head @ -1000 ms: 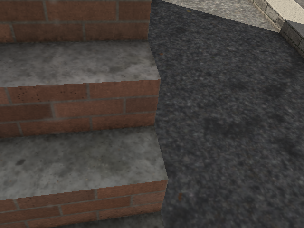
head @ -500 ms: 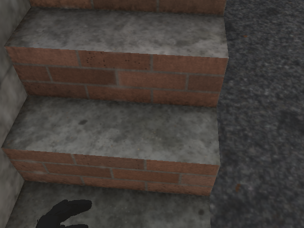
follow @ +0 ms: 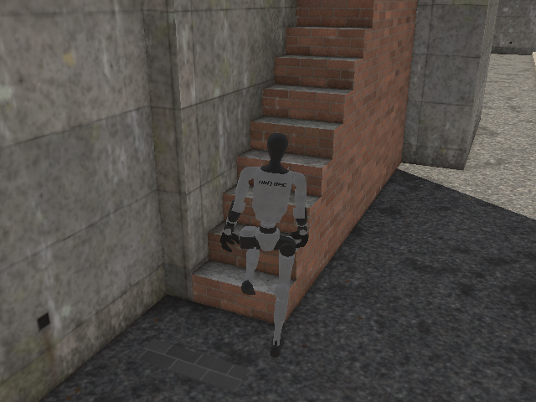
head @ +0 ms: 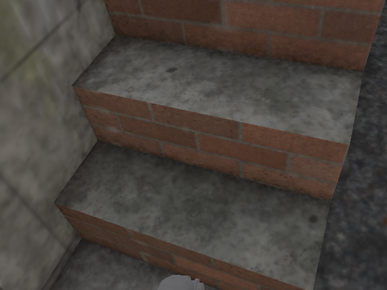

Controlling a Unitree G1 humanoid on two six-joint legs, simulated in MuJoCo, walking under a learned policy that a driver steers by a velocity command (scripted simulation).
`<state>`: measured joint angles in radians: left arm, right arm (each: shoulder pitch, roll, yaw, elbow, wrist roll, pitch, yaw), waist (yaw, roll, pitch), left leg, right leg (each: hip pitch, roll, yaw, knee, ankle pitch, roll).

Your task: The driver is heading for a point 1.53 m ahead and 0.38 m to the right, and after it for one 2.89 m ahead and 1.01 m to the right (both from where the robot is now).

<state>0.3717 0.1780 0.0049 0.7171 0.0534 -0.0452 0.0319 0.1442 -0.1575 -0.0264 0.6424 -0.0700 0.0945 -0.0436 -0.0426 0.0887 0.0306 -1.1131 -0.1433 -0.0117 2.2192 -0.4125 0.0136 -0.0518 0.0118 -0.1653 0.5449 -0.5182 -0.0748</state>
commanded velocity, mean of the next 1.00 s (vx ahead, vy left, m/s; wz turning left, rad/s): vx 0.20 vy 0.00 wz -0.40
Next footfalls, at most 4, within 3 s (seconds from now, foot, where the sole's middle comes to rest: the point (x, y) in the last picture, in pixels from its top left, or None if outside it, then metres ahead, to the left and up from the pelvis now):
0.34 left None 0.24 0.14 -0.54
0.84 right None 0.23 -0.04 -0.54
1.36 left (173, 189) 0.59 0.10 -0.31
1.88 right None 0.29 0.10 -0.54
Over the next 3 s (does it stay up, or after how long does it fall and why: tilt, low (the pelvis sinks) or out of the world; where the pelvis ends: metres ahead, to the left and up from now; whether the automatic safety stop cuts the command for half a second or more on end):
stays up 0.35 0.13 0.27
